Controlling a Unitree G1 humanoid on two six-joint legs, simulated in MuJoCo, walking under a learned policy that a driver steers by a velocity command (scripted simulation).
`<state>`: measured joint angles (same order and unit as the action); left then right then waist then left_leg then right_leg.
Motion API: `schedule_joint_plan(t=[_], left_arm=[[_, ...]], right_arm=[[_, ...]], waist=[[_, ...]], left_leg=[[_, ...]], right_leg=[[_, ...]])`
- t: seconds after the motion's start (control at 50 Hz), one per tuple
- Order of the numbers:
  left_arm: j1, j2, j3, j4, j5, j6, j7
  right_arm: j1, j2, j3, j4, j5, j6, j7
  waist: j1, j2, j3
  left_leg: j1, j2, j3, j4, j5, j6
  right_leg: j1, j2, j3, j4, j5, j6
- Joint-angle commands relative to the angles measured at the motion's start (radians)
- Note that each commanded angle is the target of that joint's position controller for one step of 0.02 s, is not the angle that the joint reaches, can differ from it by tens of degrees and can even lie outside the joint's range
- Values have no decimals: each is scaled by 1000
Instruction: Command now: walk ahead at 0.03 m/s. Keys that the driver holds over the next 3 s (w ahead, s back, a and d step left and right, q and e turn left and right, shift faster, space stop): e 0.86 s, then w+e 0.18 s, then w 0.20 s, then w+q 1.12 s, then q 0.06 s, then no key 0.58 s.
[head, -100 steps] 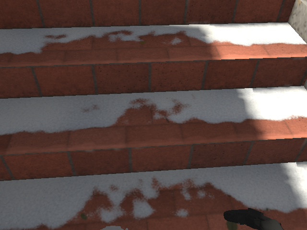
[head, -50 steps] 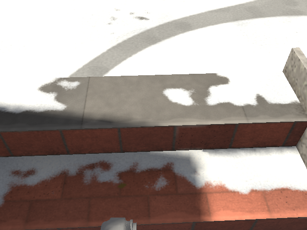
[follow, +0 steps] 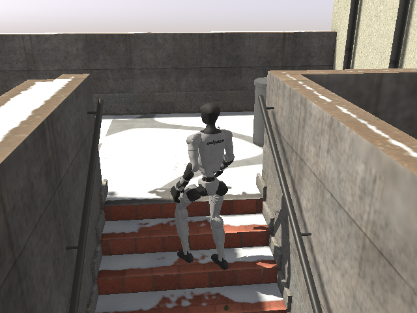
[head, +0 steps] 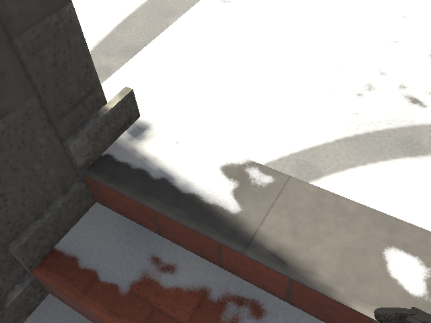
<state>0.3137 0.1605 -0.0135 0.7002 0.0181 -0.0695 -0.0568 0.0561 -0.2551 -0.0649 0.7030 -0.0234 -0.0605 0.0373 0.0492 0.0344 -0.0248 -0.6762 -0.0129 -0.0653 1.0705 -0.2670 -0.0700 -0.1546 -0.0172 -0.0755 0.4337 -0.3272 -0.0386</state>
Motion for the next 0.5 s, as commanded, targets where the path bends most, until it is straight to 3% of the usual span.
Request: schedule_joint_plan(t=[0.02, 0.04, 0.06, 0.08, 0.1, 0.12, 0.14, 0.18, 0.22, 0.28, 0.3, 0.34, 0.36, 0.4, 0.42, 0.44, 0.46, 0.48, 0.5], left_arm=[[139, 174, 60, 25, -9, -15, 104], [-28, 239, 64, 4, 15, -38, -13], [-168, 179, 56, -48, -29, -48, -59], [-145, 180, 69, -58, -40, -46, -61], [-81, 166, 79, -54, -47, -40, -54], [112, 118, 75, -45, -22, -24, -39], [182, 79, 64, -45, -9, -19, -21], [72, 124, 83, -101, -18, -10, 1], [8, 142, 89, -123, -11, -4, 1], [79, 116, 78, -113, 11, 15, 12], [97, 115, 80, -110, 17, 23, 14], [139, 124, 95, -98, 15, 11, 29], [146, 113, 94, -98, 10, 6, 26], [121, 115, 94, -103, -10, -4, -3], [113, 203, 107, -113, -16, -17, 4], [138, 269, 131, -107, -23, -25, 11], [151, 290, 140, -113, -6, -42, 13], [154, 260, 130, -104, 11, -52, 3], [109, 223, 106, -99, 13, -54, -10]], right_arm=[[19, 121, 54, -49, 27, 63, 3], [-27, 14, 35, -62, 14, 36, 30], [46, -29, 22, -36, 30, 22, 24], [66, -58, 16, -28, 12, 3, 4], [77, -99, 6, -51, 5, -15, -32], [-30, -182, -19, -90, 7, -23, -55], [-112, -144, -13, -128, 5, -21, -53], [-133, -114, -25, -155, 18, -4, -54], [-103, -126, -56, -157, 20, -4, -61], [-8, -138, -72, -135, 14, -15, -88], [-27, -130, -73, -138, 16, -17, -97], [-78, -120, -75, -155, 15, -9, -112], [-110, -124, -77, -154, 18, -6, -117], [-136, -83, -63, -142, 23, 16, -112], [-147, -66, -67, -189, 20, 17, -106], [-185, -91, -73, -191, 15, 19, -102], [-174, -94, -65, -181, 7, 24, -96], [-178, -104, -65, -177, -7, 23, -89], [-178, -114, -67, -180, -26, 15, -92]], waist=[[4, -205, -44], [-120, -177, 43], [-176, -132, -25], [-138, -165, -79], [-115, -131, -125], [12, -26, -242], [53, -5, -248], [11, 11, -162], [-35, -2, -87], [-47, 58, -147], [-32, 81, -149], [-12, 70, -114], [4, 61, -88], [8, 4, -44], [-9, -159, -12], [19, -232, 17], [58, -275, 17], [51, -227, 6], [14, -176, 3]], left_leg=[[224, -73, 204, -267, 11, 24], [311, 66, 84, -334, 217, 12], [405, 64, 98, -490, 382, 8], [451, 38, 117, -495, 403, 43], [530, 65, 97, -487, 555, 109], [596, 143, 55, -452, 738, 227], [564, 195, 23, -464, 770, 284], [466, 186, 6, -548, 417, 243], [496, 168, 23, -570, 244, 234], [592, 280, -81, -685, 350, 339], [584, 323, -92, -707, 409, 355], [505, 364, -62, -721, 431, 336], [467, 350, -23, -713, 392, 298], [395, 254, 83, -651, 179, 190], [280, 108, 244, -459, 44, 82], [141, 21, 228, -323, -94, 17], [64, 4, 139, -77, -284, -11], [16, 9, 60, 159, -356, -11], [-18, 22, 19, 298, -345, -3]], right_leg=[[36, -159, 139, 5, 1220, -122], [-98, -194, 183, 0, 1014, -33], [-102, -153, 152, 45, 967, -1], [-72, -130, 156, 82, 937, 12], [-77, -109, 170, 109, 912, 15], [-30, -79, 154, 111, 664, 9], [-14, -33, 142, 126, 413, 12], [-69, 0, 169, 123, 211, -55], [-227, 0, 195, 94, 119, -90], [-221, 60, 142, 183, 2, -37], [-202, 60, 117, 241, -69, -16], [-138, 25, 106, 280, -150, 1], [-106, 5, 112, 215, -126, -12], [-56, 25, 138, 24, 131, -101], [-75, -139, 449, -41, 317, -265], [-3, -250, 636, -118, 389, -358], [18, -313, 649, -153, 416, -382], [10, -306, 601, -140, 415, -338], [-8, -270, 545, -107, 454, -288]])
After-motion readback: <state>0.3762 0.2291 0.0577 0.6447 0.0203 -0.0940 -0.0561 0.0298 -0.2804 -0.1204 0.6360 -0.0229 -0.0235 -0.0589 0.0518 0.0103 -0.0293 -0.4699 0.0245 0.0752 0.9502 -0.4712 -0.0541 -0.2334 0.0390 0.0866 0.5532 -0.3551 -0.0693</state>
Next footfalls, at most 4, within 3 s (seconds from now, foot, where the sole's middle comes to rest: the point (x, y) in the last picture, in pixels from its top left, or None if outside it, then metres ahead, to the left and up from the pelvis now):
0.10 left None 0.11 0.13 -0.78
0.78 left None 0.09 0.13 -0.78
1.38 right None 0.16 -0.35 -0.63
2.02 left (383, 284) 0.50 -0.31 -0.47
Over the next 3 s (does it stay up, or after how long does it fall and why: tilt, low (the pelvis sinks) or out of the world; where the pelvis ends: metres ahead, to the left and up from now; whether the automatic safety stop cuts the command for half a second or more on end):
stays up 0.67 -0.44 0.29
